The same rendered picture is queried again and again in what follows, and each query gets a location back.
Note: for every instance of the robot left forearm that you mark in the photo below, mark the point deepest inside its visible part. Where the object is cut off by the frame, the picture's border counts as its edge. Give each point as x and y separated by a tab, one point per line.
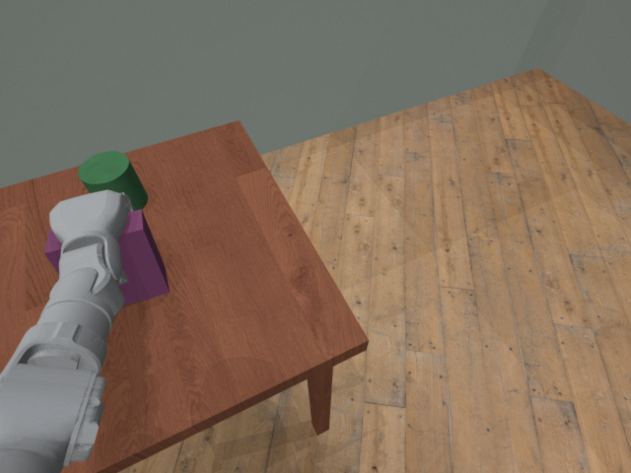
73	326

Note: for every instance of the sponge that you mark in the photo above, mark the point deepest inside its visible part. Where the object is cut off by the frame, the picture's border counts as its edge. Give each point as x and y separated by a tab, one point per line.
140	260

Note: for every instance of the table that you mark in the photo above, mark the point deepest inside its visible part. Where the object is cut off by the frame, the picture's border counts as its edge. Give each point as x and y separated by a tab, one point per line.
251	312

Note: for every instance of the left robot hand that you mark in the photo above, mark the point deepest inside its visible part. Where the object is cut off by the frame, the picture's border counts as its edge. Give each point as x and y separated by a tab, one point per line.
104	211

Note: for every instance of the left robot upper arm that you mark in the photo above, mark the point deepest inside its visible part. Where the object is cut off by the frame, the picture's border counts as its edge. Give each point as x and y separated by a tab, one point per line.
48	417

